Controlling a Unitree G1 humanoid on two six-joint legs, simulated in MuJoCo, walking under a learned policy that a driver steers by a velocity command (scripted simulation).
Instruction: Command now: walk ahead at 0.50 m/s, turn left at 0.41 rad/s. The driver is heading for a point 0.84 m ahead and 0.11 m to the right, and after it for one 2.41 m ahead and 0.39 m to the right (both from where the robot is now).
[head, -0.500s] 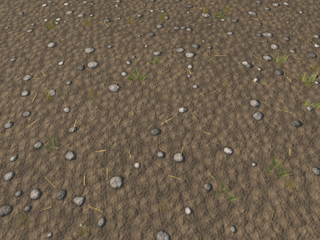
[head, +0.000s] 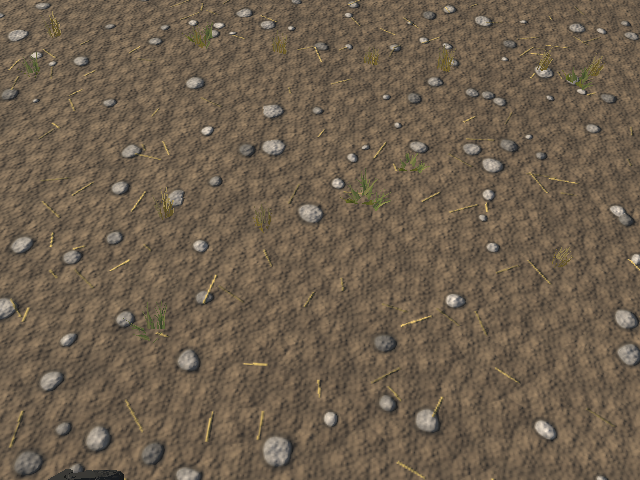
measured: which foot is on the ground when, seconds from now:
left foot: down 0.00-0.22, up 0.24-0.62, down 0.64-1.00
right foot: up 0.00-0.18, down 0.20-1.00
